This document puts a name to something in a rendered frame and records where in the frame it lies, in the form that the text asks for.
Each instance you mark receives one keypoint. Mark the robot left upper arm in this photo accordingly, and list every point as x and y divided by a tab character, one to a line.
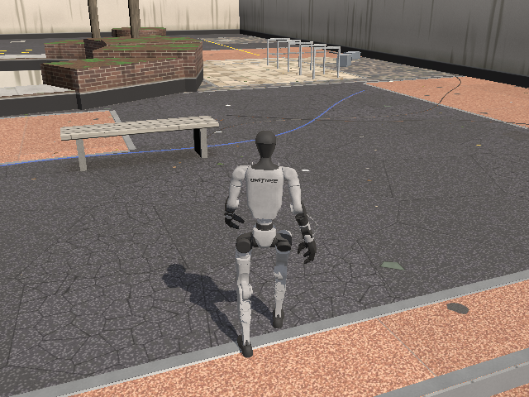
235	186

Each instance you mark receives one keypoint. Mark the left robot thigh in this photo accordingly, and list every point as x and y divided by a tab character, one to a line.
244	243

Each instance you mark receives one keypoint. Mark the robot left forearm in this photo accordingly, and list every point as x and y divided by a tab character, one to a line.
229	212

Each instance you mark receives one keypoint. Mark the left robot shin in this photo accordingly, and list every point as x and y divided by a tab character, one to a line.
244	314

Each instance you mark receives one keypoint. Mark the robot right forearm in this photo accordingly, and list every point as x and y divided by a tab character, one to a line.
304	225

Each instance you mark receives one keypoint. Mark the robot right upper arm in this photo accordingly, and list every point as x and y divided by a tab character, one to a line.
291	176

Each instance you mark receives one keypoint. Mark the robot right hand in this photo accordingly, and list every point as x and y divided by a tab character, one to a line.
311	250

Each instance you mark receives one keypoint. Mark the robot left hand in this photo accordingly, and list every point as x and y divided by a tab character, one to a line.
231	224

